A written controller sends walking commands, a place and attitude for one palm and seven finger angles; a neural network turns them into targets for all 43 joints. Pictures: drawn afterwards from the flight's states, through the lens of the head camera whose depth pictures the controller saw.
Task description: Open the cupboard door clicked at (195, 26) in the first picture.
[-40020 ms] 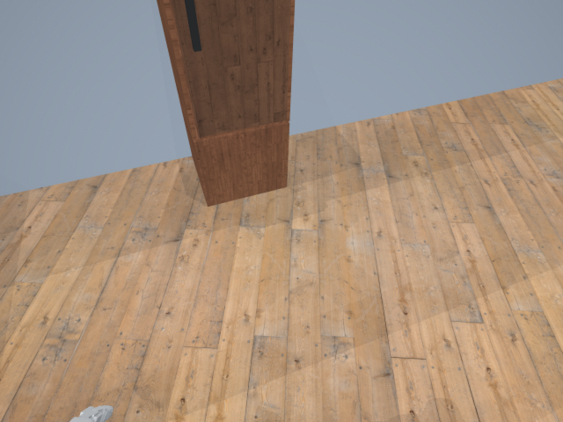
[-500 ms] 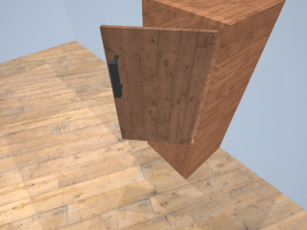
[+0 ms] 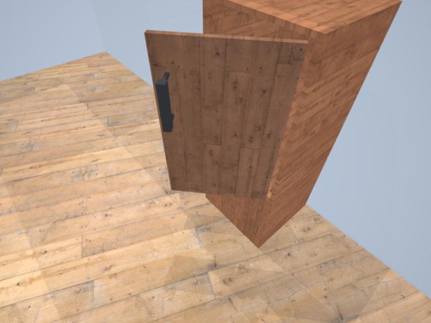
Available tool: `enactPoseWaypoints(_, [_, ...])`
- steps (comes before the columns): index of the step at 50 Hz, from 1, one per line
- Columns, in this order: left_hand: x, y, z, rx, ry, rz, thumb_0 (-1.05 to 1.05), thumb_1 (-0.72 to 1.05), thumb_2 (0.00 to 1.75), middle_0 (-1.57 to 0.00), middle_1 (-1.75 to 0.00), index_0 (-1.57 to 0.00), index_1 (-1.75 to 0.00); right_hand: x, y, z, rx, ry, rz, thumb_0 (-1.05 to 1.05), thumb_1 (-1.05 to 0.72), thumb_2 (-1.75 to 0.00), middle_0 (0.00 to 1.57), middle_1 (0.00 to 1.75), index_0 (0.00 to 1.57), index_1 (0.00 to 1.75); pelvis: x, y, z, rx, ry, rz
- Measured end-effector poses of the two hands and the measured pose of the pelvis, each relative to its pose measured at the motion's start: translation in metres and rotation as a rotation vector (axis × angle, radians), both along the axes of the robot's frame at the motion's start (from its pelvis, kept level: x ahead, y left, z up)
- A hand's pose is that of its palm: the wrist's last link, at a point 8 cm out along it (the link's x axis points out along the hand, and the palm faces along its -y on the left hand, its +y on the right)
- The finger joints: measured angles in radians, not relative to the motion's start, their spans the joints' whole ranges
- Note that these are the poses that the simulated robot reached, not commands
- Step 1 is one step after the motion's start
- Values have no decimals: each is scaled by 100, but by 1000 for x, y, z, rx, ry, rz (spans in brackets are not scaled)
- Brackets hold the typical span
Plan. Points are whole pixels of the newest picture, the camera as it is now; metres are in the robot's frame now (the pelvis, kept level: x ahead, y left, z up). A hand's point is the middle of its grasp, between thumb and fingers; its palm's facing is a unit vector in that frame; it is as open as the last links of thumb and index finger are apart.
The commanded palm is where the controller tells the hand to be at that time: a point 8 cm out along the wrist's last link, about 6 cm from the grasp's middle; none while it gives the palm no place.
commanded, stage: come to a stop and stand still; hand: left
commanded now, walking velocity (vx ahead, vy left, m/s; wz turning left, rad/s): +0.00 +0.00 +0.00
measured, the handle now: (167, 102) +0.62 +0.17 +0.08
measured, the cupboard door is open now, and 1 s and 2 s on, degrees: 42 42 42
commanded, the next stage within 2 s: look again from close up in 0.14 s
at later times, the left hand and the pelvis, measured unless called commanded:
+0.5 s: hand out of the picture +0.00 +0.16 -0.18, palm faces +0.04 -0.98 -0.17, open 7.3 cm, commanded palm none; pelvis +0.00 +0.00 +0.00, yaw +0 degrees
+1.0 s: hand out of the picture +0.00 +0.16 -0.18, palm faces +0.05 -0.99 -0.16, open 7.3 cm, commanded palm none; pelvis +0.02 +0.00 +0.00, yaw -1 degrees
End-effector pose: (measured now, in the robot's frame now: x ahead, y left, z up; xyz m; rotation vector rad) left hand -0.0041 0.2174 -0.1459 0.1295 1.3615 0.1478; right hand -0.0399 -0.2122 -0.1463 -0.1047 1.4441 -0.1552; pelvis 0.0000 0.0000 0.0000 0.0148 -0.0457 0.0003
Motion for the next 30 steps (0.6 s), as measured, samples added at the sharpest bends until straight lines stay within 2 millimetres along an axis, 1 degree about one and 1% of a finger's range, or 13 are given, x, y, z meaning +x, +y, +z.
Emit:
enactPoseWaypoints(8, [-5,-3,-1,-6,11,5,1,91,90,-20,-30,-20,-30,0,5,-1,11,-1,-4,0,-91,-90,20,30,20,30,-2,0,0,0,6,-3])
enactPoseWaypoints(18, [-7,-5,0,-7,16,15,1,92,90,-20,-30,-20,-30,12,8,-2,19,-23,3,0,-91,-90,20,30,20,30,1,0,0,0,8,-3])
enactPoseWaypoints(30, [-3,-7,0,-6,12,16,1,92,90,-20,-30,-20,-30,24,5,-1,14,-42,9,0,-91,-90,20,30,20,30,4,-2,1,-1,3,-3])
